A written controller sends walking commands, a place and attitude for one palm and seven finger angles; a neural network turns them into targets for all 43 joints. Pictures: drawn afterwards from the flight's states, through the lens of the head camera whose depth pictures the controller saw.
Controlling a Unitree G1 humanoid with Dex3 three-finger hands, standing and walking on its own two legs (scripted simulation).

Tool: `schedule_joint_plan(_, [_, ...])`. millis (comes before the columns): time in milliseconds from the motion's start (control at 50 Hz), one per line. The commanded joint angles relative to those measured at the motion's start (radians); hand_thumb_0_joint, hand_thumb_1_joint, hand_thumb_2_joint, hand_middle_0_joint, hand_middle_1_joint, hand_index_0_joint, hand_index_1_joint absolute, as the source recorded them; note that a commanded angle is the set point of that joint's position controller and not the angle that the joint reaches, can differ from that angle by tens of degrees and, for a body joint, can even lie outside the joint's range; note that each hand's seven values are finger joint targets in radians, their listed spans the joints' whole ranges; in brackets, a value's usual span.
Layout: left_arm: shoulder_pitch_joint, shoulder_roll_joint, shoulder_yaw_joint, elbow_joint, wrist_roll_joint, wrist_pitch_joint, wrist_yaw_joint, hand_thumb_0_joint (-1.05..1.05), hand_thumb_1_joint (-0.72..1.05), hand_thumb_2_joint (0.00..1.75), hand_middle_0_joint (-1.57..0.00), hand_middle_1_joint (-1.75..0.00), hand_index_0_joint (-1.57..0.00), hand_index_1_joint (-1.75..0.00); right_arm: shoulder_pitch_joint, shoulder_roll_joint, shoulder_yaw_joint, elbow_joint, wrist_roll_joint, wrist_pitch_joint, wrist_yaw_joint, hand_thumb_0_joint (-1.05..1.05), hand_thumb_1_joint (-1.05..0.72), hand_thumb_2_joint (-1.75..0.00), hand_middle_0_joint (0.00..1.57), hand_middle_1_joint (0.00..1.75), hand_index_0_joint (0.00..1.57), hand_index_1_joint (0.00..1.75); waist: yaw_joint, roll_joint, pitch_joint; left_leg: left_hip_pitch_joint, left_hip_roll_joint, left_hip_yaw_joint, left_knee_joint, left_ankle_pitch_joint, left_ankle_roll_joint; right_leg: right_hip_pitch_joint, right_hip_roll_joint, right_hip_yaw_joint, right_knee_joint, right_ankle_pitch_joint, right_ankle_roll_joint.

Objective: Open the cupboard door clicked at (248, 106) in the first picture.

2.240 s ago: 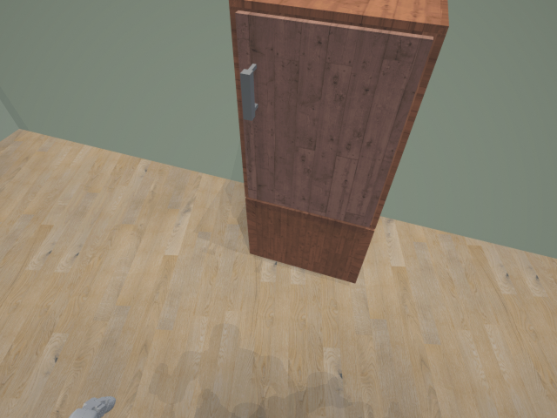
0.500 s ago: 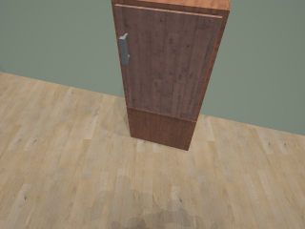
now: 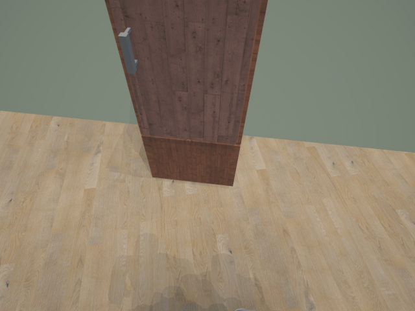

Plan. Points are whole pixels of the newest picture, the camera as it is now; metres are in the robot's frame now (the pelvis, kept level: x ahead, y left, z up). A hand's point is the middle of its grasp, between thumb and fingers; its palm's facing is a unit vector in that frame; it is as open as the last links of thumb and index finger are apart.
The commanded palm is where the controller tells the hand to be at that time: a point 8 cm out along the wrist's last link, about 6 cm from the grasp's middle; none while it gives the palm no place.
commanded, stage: take the last steps up to it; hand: left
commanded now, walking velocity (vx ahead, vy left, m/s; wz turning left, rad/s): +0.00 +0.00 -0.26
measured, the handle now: (130, 50) +0.83 +0.28 +0.05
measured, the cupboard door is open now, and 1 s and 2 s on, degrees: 0 0 0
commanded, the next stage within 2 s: come to a stop and stand still in 0.80 s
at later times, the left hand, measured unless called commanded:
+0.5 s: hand out of the picture +0.01 +0.21 -0.15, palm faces +0.09 -0.98 -0.18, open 7.4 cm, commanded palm none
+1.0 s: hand (94, 231) +0.32 +0.30 -0.15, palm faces -0.04 -0.98 -0.19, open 7.4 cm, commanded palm none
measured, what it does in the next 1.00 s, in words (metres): walks ahead: left foot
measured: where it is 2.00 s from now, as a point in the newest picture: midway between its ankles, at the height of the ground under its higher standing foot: outside the picture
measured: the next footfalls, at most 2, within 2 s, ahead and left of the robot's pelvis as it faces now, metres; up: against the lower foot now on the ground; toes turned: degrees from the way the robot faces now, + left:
left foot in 0.58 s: +0.25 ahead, +0.24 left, +0.00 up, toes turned +3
right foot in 1.06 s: +0.33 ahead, +0.01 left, +0.00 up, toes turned -8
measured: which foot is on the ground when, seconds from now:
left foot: down 0.00-0.12, up 0.14-0.56, down 0.58-1.00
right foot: down 0.00-0.58, up 0.60-1.00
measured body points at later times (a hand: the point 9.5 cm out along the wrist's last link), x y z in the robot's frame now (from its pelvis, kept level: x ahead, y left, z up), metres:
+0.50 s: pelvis +0.07 +0.04 +0.02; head +0.08 +0.05 +0.47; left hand +0.01 +0.26 -0.14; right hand +0.13 -0.21 -0.13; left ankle +0.15 +0.18 -0.69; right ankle +0.01 -0.11 -0.73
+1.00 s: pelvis +0.22 +0.13 +0.01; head +0.23 +0.13 +0.46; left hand +0.32 +0.35 -0.14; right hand +0.15 -0.06 -0.15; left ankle +0.17 +0.20 -0.73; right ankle +0.29 +0.02 -0.70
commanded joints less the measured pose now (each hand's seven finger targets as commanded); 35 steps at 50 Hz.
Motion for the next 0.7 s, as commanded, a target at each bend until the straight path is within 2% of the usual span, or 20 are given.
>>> schedule_joint_plan(0, [0.038,0.081,0.037,-0.067,-0.003,-0.018,0.004,0.00,0.90,0.90,-0.20,-0.30,-0.20,-0.30,-0.046,-0.170,-0.043,-0.084,-0.013,-0.038,-0.018,0.00,-0.90,-0.90,0.20,0.30,0.20,0.30,0.027,0.201,-0.054,0.054,0.327,-0.249,-0.275,0.234,0.174,-0.056,-0.060,-0.106,0.228,-0.202,0.009])
schedule_joint_plan(20, [0.051,0.066,0.035,-0.061,-0.003,-0.022,0.002,0.00,0.90,0.90,-0.20,-0.30,-0.20,-0.30,-0.054,-0.169,-0.042,-0.081,-0.018,-0.035,-0.018,0.00,-0.90,-0.90,0.20,0.30,0.20,0.30,0.037,0.182,-0.050,0.041,0.302,-0.187,-0.227,0.284,0.153,-0.007,-0.074,-0.122,0.154,-0.194,0.005])
schedule_joint_plan(60, [0.163,0.036,0.027,-0.012,-0.001,-0.042,-0.001,0.00,0.90,0.90,-0.20,-0.30,-0.20,-0.30,-0.045,-0.158,-0.031,-0.061,-0.021,-0.026,-0.010,0.00,-0.90,-0.90,0.20,0.30,0.20,0.30,0.081,0.121,-0.083,-0.007,0.212,-0.096,-0.098,0.081,0.080,0.175,-0.059,-0.169,-0.101,-0.037,0.004])
schedule_joint_plan(80, [0.200,0.072,0.030,0.008,0.008,-0.055,0.003,0.00,0.90,0.90,-0.20,-0.30,-0.20,-0.30,-0.012,-0.119,-0.025,-0.055,-0.014,-0.023,-0.002,0.00,-0.90,-0.90,0.20,0.30,0.20,0.30,0.089,-0.023,-0.064,-0.101,0.115,-0.030,0.053,-0.103,0.028,0.258,-0.101,-0.060,-0.260,-0.022,-0.013])
schedule_joint_plan(100, [0.231,0.170,0.044,0.016,0.013,-0.072,0.015,0.00,0.90,0.90,-0.20,-0.30,-0.20,-0.30,0.005,-0.041,-0.010,-0.082,-0.004,-0.021,0.003,0.00,-0.90,-0.90,0.20,0.30,0.20,0.30,0.084,-0.305,-0.027,-0.331,-0.004,0.006,0.284,-0.291,-0.027,0.313,-0.332,0.347,-0.437,-0.128,-0.094])
schedule_joint_plan(120, [0.262,0.189,0.040,0.016,-0.005,-0.072,0.023,0.00,0.90,0.90,-0.20,-0.30,-0.20,-0.30,-0.053,-0.083,-0.012,-0.109,-0.013,-0.018,0.008,0.00,-0.90,-0.90,0.20,0.30,0.20,0.30,0.108,-0.217,0.030,-0.339,0.007,-0.109,0.352,-0.275,-0.019,0.222,-0.417,0.467,-0.546,-0.230,-0.171])
schedule_joint_plan(140, [0.227,0.192,0.043,0.011,-0.003,-0.073,0.025,0.00,0.90,0.90,-0.20,-0.30,-0.20,-0.30,-0.051,-0.092,-0.019,-0.102,-0.016,-0.020,0.018,0.00,-0.90,-0.90,0.20,0.30,0.20,0.30,0.082,-0.124,0.060,-0.345,0.024,-0.126,0.399,-0.208,-0.016,0.192,-0.421,0.437,-0.575,-0.378,-0.208])
schedule_joint_plan(160, [0.214,0.178,0.047,0.011,-0.001,-0.082,0.025,0.00,0.90,0.90,-0.20,-0.30,-0.20,-0.30,-0.063,-0.082,-0.019,-0.091,-0.018,-0.023,0.024,0.00,-0.90,-0.90,0.20,0.30,0.20,0.30,0.084,-0.156,0.069,-0.370,0.017,-0.145,0.447,-0.152,-0.010,0.181,-0.390,0.446,-0.577,-0.389,-0.196])
schedule_joint_plan(240, [0.168,0.130,0.039,0.011,-0.004,-0.111,0.024,0.00,0.90,0.90,-0.20,-0.30,-0.20,-0.30,-0.002,-0.072,-0.022,-0.063,-0.022,-0.030,0.040,0.00,-0.90,-0.90,0.20,0.30,0.20,0.30,0.033,-0.057,0.037,-0.338,0.034,-0.151,0.444,0.041,-0.019,0.208,-0.336,0.195,-0.538,-0.156,-0.172])
schedule_joint_plan(280, [0.205,0.119,0.038,0.029,-0.005,-0.121,0.020,0.00,0.90,0.90,-0.20,-0.30,-0.20,-0.30,-0.010,-0.056,-0.019,-0.071,-0.019,-0.030,0.044,0.00,-0.90,-0.90,0.20,0.30,0.20,0.30,0.040,-0.081,0.025,-0.341,0.028,-0.135,0.404,0.094,-0.030,0.249,-0.316,0.110,-0.537,-0.051,-0.155])
schedule_joint_plan(400, [0.274,0.121,0.044,0.078,0.005,-0.130,0.023,0.00,0.90,0.90,-0.20,-0.30,-0.20,-0.30,-0.100,-0.043,-0.021,-0.119,-0.012,-0.033,0.057,0.00,-0.90,-0.90,0.20,0.30,0.20,0.30,0.070,-0.117,0.045,-0.341,0.043,-0.125,0.234,0.105,-0.031,0.293,-0.358,0.045,-0.546,-0.021,-0.149])
schedule_joint_plan(480, [0.217,0.145,0.057,0.077,0.014,-0.120,0.023,0.00,0.90,0.90,-0.20,-0.30,-0.20,-0.30,-0.060,-0.032,-0.017,-0.119,-0.002,-0.049,0.062,0.00,-0.90,-0.90,0.20,0.30,0.20,0.30,0.046,-0.159,0.041,-0.136,0.018,-0.093,0.052,0.040,-0.007,0.201,-0.354,-0.034,-0.480,-0.014,-0.120])
schedule_joint_plan(520, [0.213,0.128,0.057,0.083,0.010,-0.109,0.022,0.00,0.90,0.90,-0.20,-0.30,-0.20,-0.30,0.057,-0.049,-0.019,-0.073,-0.004,-0.063,0.051,0.00,-0.90,-0.90,0.20,0.30,0.20,0.30,0.000,-0.090,0.015,0.095,-0.017,-0.060,-0.081,0.091,0.001,0.102,-0.289,-0.101,-0.347,-0.010,-0.084])
schedule_joint_plan(540, [0.227,0.094,0.050,0.087,0.009,-0.105,0.017,0.00,0.90,0.90,-0.20,-0.30,-0.20,-0.30,0.194,-0.108,-0.032,-0.031,-0.007,-0.071,0.039,0.00,-0.90,-0.90,0.20,0.30,0.20,0.30,-0.051,0.073,-0.056,0.274,-0.004,-0.093,-0.136,0.045,0.007,0.040,-0.225,-0.158,-0.120,0.010,-0.066])
schedule_joint_plan(560, [0.257,0.035,0.039,0.071,-0.005,-0.097,0.010,0.00,0.90,0.90,-0.20,-0.30,-0.20,-0.30,0.318,-0.222,-0.059,-0.004,-0.024,-0.077,0.024,0.00,-0.90,-0.90,0.20,0.30,0.20,0.30,-0.079,0.377,-0.121,0.400,0.237,-0.418,-0.253,-0.044,0.067,-0.152,-0.082,-0.277,0.217,-0.245,-0.017])
schedule_joint_plan(580, [0.197,0.008,0.029,0.032,0.000,-0.094,0.011,0.00,0.90,0.90,-0.20,-0.30,-0.20,-0.30,0.367,-0.252,-0.061,0.011,-0.015,-0.064,0.012,0.00,-0.90,-0.90,0.20,0.30,0.20,0.30,-0.087,0.409,-0.106,0.348,0.326,-0.600,-0.404,-0.109,0.121,-0.267,-0.045,-0.204,0.428,-0.348,-0.017])
schedule_joint_plan(600, [0.171,0.013,0.034,0.022,0.001,-0.098,0.010,0.00,0.90,0.90,-0.20,-0.30,-0.20,-0.30,0.283,-0.223,-0.048,-0.005,-0.016,-0.056,0.007,0.00,-0.90,-0.90,0.20,0.30,0.20,0.30,-0.061,0.291,-0.056,0.261,0.339,-0.572,-0.424,-0.204,0.164,-0.281,-0.109,-0.153,0.517,-0.288,-0.040])
schedule_joint_plan(620, [0.157,0.014,0.035,0.034,0.003,-0.099,0.006,0.00,0.90,0.90,-0.20,-0.30,-0.20,-0.30,0.204,-0.162,-0.033,-0.024,-0.013,-0.060,0.005,0.00,-0.90,-0.90,0.20,0.30,0.20,0.30,-0.036,0.243,-0.041,0.180,0.297,-0.508,-0.426,-0.219,0.162,-0.276,-0.139,-0.156,0.562,-0.196,-0.047])
schedule_joint_plan(640, [0.153,0.022,0.038,0.053,0.002,-0.097,-0.002,0.00,0.90,0.90,-0.20,-0.30,-0.20,-0.30,0.135,-0.109,-0.017,-0.039,-0.011,-0.068,0.001,0.00,-0.90,-0.90,0.20,0.30,0.20,0.30,-0.009,0.167,-0.005,0.098,0.269,-0.452,-0.430,-0.173,0.160,-0.255,-0.166,-0.152,0.572,-0.121,-0.042])
schedule_joint_plan(680, [0.189,-0.001,0.036,0.079,0.008,-0.088,-0.009,0.00,0.90,0.90,-0.20,-0.30,-0.20,-0.30,0.100,-0.059,0.002,-0.039,-0.010,-0.087,-0.004,0.00,-0.90,-0.90,0.20,0.30,0.20,0.30,0.027,0.129,0.014,0.034,0.202,-0.309,-0.429,0.046,0.134,-0.188,-0.176,-0.156,0.518,-0.018,-0.023])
